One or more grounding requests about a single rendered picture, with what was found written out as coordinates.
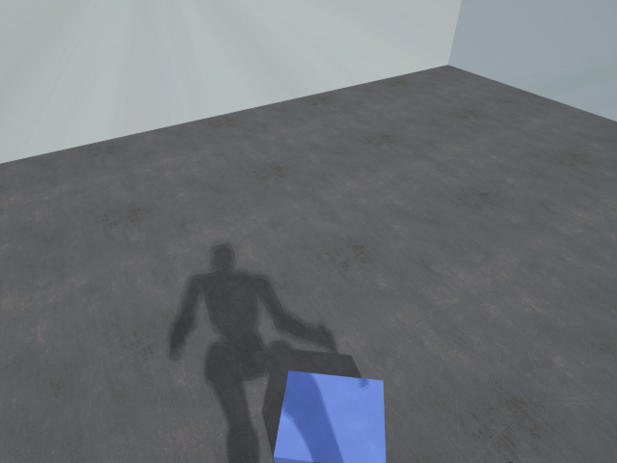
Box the carton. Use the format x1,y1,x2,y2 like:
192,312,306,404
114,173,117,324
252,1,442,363
274,370,386,463

